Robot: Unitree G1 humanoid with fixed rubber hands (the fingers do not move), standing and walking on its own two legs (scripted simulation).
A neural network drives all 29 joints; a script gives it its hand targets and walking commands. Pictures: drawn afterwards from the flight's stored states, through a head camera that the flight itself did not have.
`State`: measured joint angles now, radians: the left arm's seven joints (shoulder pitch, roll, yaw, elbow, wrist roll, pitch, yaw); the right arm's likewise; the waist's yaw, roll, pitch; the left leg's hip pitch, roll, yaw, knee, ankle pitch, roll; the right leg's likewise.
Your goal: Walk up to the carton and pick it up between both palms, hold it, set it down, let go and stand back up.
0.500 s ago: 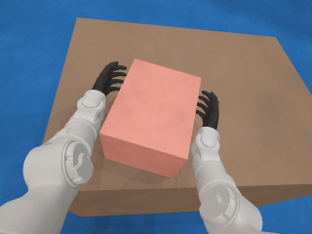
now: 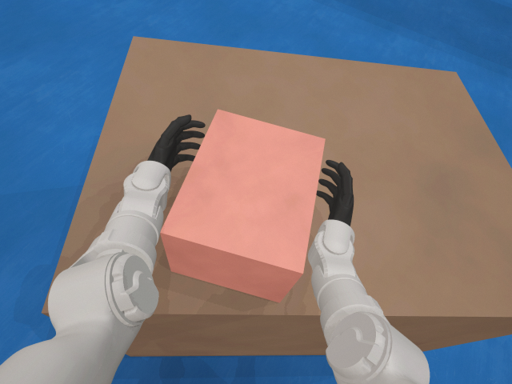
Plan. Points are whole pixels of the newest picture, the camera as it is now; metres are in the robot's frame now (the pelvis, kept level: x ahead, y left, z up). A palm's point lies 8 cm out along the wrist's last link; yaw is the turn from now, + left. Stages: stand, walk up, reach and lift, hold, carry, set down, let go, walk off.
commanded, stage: reach and lift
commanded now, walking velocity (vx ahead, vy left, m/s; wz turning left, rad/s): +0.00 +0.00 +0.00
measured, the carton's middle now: (248, 205) +0.42 +0.01 -0.02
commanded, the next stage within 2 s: none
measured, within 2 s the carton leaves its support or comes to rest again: leaves its support in 1.48 s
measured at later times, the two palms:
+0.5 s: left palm (165, 161) +0.46 +0.16 +0.04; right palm (338, 215) +0.39 -0.13 +0.03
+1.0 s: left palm (166, 160) +0.46 +0.15 +0.05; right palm (338, 216) +0.39 -0.13 +0.03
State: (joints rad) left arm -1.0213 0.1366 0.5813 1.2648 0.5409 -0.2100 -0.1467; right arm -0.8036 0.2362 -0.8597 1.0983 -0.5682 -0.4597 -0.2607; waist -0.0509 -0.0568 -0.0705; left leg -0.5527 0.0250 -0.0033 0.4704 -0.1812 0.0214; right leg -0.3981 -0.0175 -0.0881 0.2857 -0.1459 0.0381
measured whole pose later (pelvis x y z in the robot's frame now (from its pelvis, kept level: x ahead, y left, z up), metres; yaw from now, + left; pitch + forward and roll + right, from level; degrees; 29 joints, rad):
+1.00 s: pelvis +0.00 +0.00 +0.00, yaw -1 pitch +15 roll -3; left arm -0.99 0.10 0.55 1.21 0.54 -0.18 -0.13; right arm -0.75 0.24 -0.80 1.07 -0.51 -0.47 -0.26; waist -0.04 -0.08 -0.08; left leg -0.52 0.02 0.01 0.40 -0.15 0.02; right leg -0.36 -0.03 -0.07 0.21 -0.11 0.04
